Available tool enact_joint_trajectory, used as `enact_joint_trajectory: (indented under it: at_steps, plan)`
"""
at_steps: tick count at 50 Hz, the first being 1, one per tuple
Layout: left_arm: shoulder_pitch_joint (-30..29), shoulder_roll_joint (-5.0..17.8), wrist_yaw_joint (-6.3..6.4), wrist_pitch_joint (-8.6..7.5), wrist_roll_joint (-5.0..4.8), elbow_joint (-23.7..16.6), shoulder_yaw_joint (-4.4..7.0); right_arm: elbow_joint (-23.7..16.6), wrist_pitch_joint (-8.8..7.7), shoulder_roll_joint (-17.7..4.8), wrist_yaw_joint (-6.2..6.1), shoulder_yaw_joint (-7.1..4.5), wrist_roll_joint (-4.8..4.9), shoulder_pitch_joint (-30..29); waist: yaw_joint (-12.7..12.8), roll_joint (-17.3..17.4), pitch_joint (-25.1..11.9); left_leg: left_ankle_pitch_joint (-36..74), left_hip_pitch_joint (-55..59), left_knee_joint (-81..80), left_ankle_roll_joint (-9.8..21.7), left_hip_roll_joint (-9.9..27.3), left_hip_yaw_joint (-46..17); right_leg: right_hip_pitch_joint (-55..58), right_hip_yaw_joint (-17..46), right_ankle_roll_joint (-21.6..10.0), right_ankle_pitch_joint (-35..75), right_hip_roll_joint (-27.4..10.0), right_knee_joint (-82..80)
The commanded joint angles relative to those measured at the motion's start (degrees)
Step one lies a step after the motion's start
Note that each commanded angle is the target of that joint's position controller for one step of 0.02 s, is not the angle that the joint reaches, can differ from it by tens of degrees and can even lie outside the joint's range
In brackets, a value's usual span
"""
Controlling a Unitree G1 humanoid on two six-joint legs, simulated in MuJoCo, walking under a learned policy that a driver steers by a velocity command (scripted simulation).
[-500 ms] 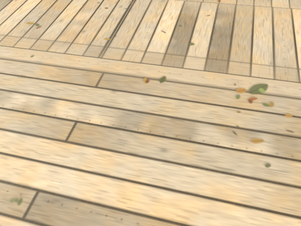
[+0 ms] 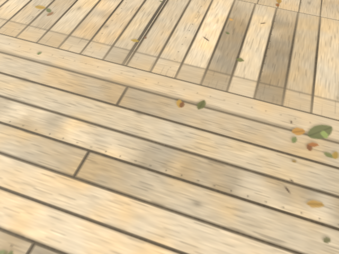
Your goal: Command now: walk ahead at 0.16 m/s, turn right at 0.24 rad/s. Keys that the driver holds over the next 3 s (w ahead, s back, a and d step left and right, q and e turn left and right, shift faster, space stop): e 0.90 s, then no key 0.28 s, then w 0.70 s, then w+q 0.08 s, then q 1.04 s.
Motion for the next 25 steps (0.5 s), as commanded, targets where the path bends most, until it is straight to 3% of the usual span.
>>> enact_joint_trajectory:
  at_steps: [1, 5, 9, 10, 11, 12, 13, 14, 15, 16, 17, 19, 22, 25]
  plan:
    - [3.76, 2.05, -0.53, -0.04, 0.39, -2.07, 0.5, -3.21, -0.63, -7.64, -1.4, -2.01, -0.15, -5.0, 1.33, 6.89, -6.11, 35.78, -1.48, -5.27, 7.32, 13.6, 0.61, 9.07, -0.89, 0.45, 10.82, 0.13, -8.94]
    - [-1.0, 2.66, -2.08, 0.23, 0.28, -5.67, 0.79, -1.26, 1.46, -9.57, -2.29, -2.73, 0.6, -2.82, -1.08, 6.12, -5.75, 33.47, 5.65, -2.61, 7.48, 17.23, -0.11, 6.6, -2.06, -0.66, 10.05, 0.59, -16.4]
    - [-0.73, 3.75, -3.57, 0.75, 0.45, -8.45, 1.8, -0.96, 3.66, -10.37, -3.16, -3.31, 2.22, -3.46, -0.22, 7.1, -5.47, 33.72, 8.88, 6.17, 5.7, 19.64, -1.16, 6.89, -4.5, -3.77, 0.32, 2.55, -20.6]
    - [1.78, 4.08, -3.67, 0.62, 0.44, -8.29, 2.25, -1.16, 4.01, -10.21, -3.52, -3.33, 2.67, -4.17, 1.39, 6.58, -6.54, 35.82, 8.14, 11.42, 4.09, 18.31, 0.15, 11.21, -5.84, -5.18, 2.53, 4.29, -25.04]
    - [6.03, 6.45, -3.22, 0.34, 0.72, -7.6, 3.35, -0.84, 4.01, -9.53, -3.72, -3.21, 2.56, -2.37, 3.12, 3.41, -9.42, 34.23, 5.8, 20.35, 1.0, 14.6, 2.41, 19.63, -4.96, -7.33, 14.11, 5.77, -30.63]
    - [9.62, 12.94, -1.91, 0.39, 1.24, -8.31, 5.09, -2.44, 3.38, -8.14, -3.58, -2.65, 0.54, -1.02, 3.34, -7.76, -14.24, 15.06, -5.79, 36.49, -3.72, 8.46, 4.56, 32.6, 9.87, -12.7, 43.7, -4.14, -29.98]
    - [9.73, 15.57, -1.54, 0.47, 2.49, -9.28, 5.13, -3.92, 2.98, -4.8, -2.75, -1.32, -0.96, 0.48, 1.12, -15.83, -20.82, -30.17, -22.97, 52.99, -7.21, -2.4, -1.43, 44.9, 31.36, -26.04, 53.45, -16.49, -31.92]
    - [8.83, 10.98, -1.74, 0.62, 2.06, -10.46, 4.0, -2.54, 3.01, -8.06, -1.91, -1.91, 0.4, -1.4, 3.91, -6.71, -24.85, -29.62, -24.07, 57.68, -6.59, 0.57, -11.16, 44.62, 29.34, -25.48, 43.21, -14.91, -33.76]
    - [4.78, 9.29, -1.67, 0.7, 1.4, -11.09, 3.55, -3.13, 3.39, -8.75, -1.73, -2.16, 1.84, -3.66, 2.68, -3.53, -19.23, -25.31, -26.73, 57.6, -6.11, 2.26, -10.78, 39.79, 23.64, -22.72, 34.83, -12.61, -34.44]
    - [2.13, 7.68, -1.41, 1.2, 0.24, -11.4, 3.23, -2.67, 3.89, -8.27, -2.18, -2.2, 1.49, -4.44, 1.55, 1.04, -14.72, -21.86, -27.5, 53.99, -6.35, 3.98, -10.17, 34.71, 20.09, -19.69, 26.45, -9.83, -35.75]
    - [-0.16, 6.8, -0.99, 1.86, -0.29, -11.95, 2.87, -2.86, 4.48, -8.75, -2.76, -2.5, 0.97, -5.3, 0.61, 0.85, -11.74, -18.79, -26.17, 49.8, -6.85, 4.96, -10.01, 29.59, 18.02, -17.95, 20.18, -7.78, -37.27]
    - [-2.28, 7.21, -0.42, 2.71, 0.76, -12.87, 3.02, -2.48, 5.09, -7.39, -2.94, -2.34, 1.04, -3.76, -1.16, -3.4, -10.45, -14.97, -20.78, 44.26, -7.99, 3.63, -8.5, 23.28, 15.44, -16.6, 16.23, -4.02, -38.89]
    - [-1.05, 8.27, 0.59, 3.1, 0.91, -12.99, 3.67, -1.8, 4.83, -6.2, -3.43, -1.92, 1.17, -3.33, -0.35, -4.74, -12.06, -13.21, -18.85, 35.91, -9.47, 2.79, -8.96, 24.05, 15.83, -16.67, 14.62, -3.33, -38.34]
    - [-1.51, 8.8, 1.15, 3.72, 0.79, -13.51, 4.03, -1.8, 4.56, -6.24, -3.34, -1.88, 1.24, -4.35, 0.61, -5.82, -12.33, -11.02, -16.38, 29.79, -9.67, 2.48, -9.64, 22.87, 18.16, -15.88, 6.03, -2.62, -38.26]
